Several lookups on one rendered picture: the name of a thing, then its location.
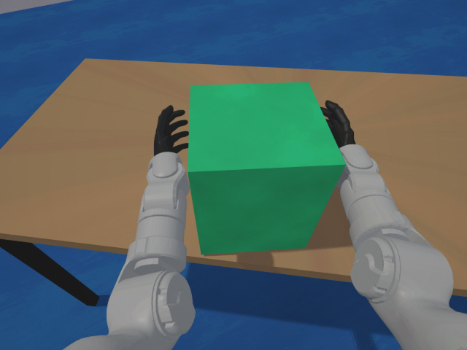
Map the right robot upper arm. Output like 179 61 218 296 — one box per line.
350 236 467 350

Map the left robot upper arm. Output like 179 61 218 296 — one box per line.
63 270 196 350

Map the robot right forearm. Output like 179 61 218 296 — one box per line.
336 144 454 291

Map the carton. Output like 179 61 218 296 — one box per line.
188 82 346 254

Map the left robot hand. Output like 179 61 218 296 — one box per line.
154 105 189 156

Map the table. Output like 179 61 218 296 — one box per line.
0 58 467 306

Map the right robot hand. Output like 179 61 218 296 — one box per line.
320 100 356 148

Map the robot left forearm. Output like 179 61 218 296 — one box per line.
107 152 190 326

